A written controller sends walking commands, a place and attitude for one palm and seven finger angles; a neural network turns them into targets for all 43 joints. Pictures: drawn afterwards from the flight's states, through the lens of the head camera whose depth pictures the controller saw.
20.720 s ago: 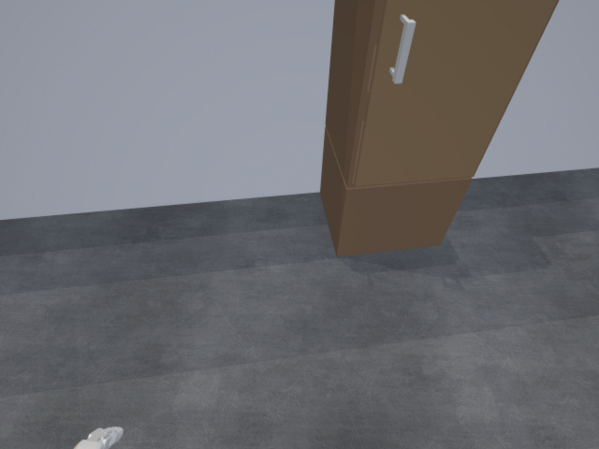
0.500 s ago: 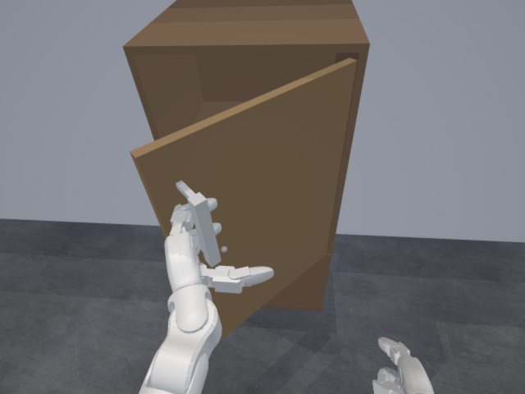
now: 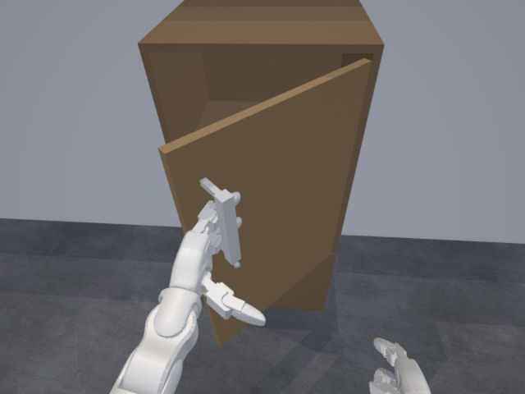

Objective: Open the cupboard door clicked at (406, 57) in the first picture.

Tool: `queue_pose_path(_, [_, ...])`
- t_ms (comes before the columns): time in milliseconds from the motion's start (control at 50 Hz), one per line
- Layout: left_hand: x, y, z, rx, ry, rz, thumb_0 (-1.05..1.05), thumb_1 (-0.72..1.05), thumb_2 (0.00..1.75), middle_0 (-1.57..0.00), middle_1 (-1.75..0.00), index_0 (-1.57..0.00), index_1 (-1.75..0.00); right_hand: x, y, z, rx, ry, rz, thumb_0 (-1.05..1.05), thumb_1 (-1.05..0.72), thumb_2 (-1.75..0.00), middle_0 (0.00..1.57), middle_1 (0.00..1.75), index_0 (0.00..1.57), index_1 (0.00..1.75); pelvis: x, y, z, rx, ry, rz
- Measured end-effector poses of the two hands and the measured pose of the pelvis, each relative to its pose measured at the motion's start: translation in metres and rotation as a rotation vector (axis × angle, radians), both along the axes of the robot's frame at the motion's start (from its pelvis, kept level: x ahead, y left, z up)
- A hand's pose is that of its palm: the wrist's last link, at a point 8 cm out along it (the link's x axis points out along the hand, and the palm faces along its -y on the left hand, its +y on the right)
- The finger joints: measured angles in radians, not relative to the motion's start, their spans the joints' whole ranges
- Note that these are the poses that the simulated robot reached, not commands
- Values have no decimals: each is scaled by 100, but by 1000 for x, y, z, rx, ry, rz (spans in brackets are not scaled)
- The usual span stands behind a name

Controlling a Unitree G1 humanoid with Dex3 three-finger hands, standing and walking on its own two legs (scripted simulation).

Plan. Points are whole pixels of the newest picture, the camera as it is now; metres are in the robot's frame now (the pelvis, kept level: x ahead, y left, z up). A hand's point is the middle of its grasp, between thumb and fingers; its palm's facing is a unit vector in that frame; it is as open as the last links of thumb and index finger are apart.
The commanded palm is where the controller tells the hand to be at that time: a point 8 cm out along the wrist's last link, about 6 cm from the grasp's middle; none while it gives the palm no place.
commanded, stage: slide the hand sideways off the handle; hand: left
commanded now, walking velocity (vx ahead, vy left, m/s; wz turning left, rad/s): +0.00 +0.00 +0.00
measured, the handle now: (220, 222) +0.33 +0.09 +0.12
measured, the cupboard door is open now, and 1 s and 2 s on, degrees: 46 46 46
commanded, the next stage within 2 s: draw the hand back to the body in 1.02 s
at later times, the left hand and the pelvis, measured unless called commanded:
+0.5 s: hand (216, 281) +0.24 +0.08 +0.11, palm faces -0.08 -1.00 -0.01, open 16.2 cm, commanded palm +0.21 +0.15 +0.10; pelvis -0.01 +0.00 +0.00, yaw -1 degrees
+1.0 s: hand (172, 323) +0.18 +0.13 +0.10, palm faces +0.00 -1.00 -0.06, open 16.3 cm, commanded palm +0.15 +0.19 +0.10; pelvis +0.01 -0.02 -0.01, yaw +1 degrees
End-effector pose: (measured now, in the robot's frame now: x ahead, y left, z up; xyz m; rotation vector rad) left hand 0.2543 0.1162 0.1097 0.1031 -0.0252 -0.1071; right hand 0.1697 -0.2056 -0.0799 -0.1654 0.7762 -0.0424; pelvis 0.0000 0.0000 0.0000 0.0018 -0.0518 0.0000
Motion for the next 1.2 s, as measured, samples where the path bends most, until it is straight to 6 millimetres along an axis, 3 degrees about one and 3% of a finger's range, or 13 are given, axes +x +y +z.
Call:
queue_pose_path(60, [-4, 2, -1, -75, 29, -54, -1, -50, 30, -21, -37, -17, -37, -5, 2, 1, 8, -27, -17, 2, -91, -90, 20, 30, 20, 30, -2, 5, 0, -4, -7, -4])
queue_pose_path(160, [-13, 3, -1, -156, 32, 15, -1, -50, 29, -17, -33, -15, -33, -9, 6, 5, 15, -57, -8, 2, -91, -90, 20, 30, 20, 30, -6, 8, 0, -1, -6, -11])
queue_pose_path(320, [-28, 14, -5, -78, 18, 51, -1, -50, 30, -16, -31, -15, -30, -9, 8, 12, 16, -78, 16, 2, -91, -90, 20, 30, 20, 30, -10, 4, -1, -3, -6, -17])
queue_pose_path(580, [-32, 27, -4, -102, 42, 43, -1, -50, 30, -20, -33, -21, -33, 1, -8, 15, 5, -111, -5, 2, -91, -90, 20, 30, 20, 30, -2, -7, 1, -2, 7, -21])
queue_pose_path(940, [-86, 65, -2, -42, 28, 128, -1, -50, 30, -16, -31, -16, -31, 15, -39, 12, -24, -183, 11, 2, -91, -90, 20, 30, 20, 30, 10, -24, -5, -4, 41, 6])
queue_pose_path(1200, [-98, 76, -5, -52, -7, 110, -1, -50, 29, -15, -30, -15, -30, 5, -34, 8, -31, -224, 15, 2, -91, -90, 20, 30, 20, 30, 0, -20, -11, -15, 51, 18])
